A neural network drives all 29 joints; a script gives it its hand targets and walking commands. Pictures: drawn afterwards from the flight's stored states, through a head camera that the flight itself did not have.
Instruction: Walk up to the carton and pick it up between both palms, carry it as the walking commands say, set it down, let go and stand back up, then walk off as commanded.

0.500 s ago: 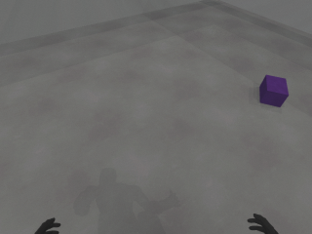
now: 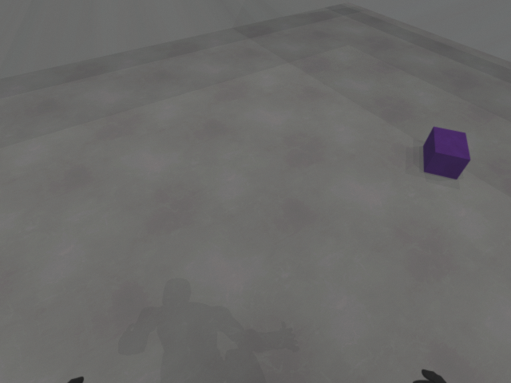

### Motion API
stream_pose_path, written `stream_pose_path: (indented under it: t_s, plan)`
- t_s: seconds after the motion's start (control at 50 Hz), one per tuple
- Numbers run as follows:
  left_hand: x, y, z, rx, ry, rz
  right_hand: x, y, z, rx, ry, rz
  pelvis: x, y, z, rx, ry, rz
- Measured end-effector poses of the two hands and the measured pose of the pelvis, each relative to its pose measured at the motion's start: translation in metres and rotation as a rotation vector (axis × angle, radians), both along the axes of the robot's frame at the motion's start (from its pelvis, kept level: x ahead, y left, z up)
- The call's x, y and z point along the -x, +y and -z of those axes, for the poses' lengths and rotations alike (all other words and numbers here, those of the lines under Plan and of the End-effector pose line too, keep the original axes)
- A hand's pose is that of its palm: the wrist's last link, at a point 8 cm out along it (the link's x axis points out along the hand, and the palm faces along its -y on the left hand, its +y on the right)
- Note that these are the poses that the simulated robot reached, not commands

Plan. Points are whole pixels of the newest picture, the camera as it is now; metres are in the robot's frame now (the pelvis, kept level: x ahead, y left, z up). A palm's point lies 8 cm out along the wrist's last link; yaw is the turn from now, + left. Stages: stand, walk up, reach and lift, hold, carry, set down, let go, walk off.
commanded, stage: stand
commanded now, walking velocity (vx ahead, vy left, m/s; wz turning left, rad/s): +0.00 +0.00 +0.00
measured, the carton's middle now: (444, 152) +1.49 -1.19 -0.70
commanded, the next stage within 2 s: walk up in 1.00 s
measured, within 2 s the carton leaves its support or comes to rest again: neither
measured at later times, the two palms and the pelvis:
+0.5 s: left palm out of the picture +0.10 +0.31 -0.10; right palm out of the picture +0.10 -0.31 -0.10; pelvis +0.00 +0.00 +0.00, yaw +0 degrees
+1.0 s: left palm out of the picture +0.11 +0.31 -0.10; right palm out of the picture +0.11 -0.31 -0.10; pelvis +0.01 +0.00 +0.00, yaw +0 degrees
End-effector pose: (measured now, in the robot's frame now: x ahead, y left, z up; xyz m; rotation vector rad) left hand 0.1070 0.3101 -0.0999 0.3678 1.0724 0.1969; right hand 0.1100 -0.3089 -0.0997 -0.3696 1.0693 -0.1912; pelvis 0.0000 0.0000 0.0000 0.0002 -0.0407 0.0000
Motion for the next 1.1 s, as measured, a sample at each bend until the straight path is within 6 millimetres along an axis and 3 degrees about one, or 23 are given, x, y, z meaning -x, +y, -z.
stream_pose_path:
  t_s: [0.3,1.1]
  plan:
    - [0.005,0.002,0.001,-0.004,0.03,-0.013,0.007,-0.002,0.001,0.003,0.032,0.018,-0.001,0.0,-0.002,0.0,0.001,0.0]
    - [-0.004,0.003,-0.001,-0.009,0.039,-0.021,-0.001,-0.005,0.0,0.008,0.045,0.029,-0.011,-0.001,-0.003,0.0,0.007,-0.001]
